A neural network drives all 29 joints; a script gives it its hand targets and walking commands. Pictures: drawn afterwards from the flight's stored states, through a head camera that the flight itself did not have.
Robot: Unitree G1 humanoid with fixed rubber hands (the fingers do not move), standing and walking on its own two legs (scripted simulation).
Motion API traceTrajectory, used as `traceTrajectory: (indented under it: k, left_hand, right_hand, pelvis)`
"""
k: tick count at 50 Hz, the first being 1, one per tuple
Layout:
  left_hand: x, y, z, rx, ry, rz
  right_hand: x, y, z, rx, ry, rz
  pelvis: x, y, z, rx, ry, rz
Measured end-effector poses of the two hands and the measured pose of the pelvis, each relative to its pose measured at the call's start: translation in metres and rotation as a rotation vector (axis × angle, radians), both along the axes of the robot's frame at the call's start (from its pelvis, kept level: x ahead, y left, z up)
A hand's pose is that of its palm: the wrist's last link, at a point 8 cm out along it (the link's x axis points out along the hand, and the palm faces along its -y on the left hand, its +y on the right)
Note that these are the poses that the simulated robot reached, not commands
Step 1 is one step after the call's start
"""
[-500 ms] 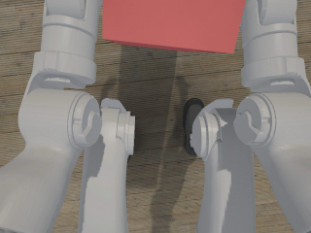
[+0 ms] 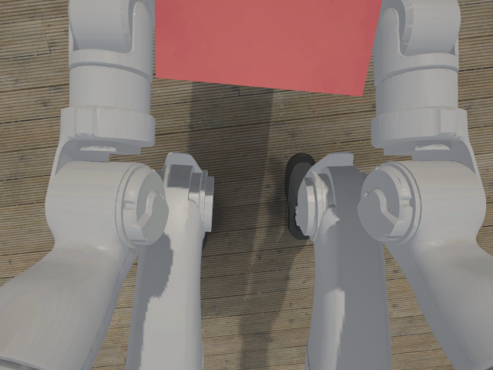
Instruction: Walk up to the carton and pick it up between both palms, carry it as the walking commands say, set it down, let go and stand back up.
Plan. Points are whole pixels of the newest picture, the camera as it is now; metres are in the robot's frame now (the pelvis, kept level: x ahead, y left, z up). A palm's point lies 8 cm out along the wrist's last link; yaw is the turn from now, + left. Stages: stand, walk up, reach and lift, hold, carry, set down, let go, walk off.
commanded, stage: reach and lift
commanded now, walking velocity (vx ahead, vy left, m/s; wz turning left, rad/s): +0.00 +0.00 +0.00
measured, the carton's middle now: out of the picture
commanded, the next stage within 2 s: none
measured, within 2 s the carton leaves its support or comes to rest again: neither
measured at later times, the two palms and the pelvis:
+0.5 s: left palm out of the picture +0.54 +0.12 -0.05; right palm out of the picture +0.53 -0.14 -0.06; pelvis -0.02 +0.00 +0.03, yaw +0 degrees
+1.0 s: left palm out of the picture +0.52 +0.12 +0.01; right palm out of the picture +0.51 -0.14 +0.00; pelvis -0.02 +0.00 +0.08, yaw +0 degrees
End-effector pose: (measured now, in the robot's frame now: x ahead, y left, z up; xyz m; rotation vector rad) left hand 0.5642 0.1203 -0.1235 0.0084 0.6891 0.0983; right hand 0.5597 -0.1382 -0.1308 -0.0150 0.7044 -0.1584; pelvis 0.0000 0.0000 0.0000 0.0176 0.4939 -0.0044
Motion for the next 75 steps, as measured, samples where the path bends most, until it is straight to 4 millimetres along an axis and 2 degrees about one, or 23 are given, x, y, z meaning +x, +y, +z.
traceTrajectory:
  k: [24, 75]
  left_hand:
    - [-0.021, -0.002, 0.066, -0.001, -0.009, -0.007]
    - [-0.072, -0.001, 0.208, 0.010, -0.023, -0.012]
  right_hand:
    - [-0.024, -0.001, 0.065, -0.005, -0.006, -0.008]
    - [-0.076, 0.000, 0.204, -0.002, -0.012, -0.006]
  pelvis:
    - [-0.022, 0.003, 0.031, -0.007, -0.074, -0.001]
    - [-0.023, 0.002, 0.135, -0.001, -0.265, -0.005]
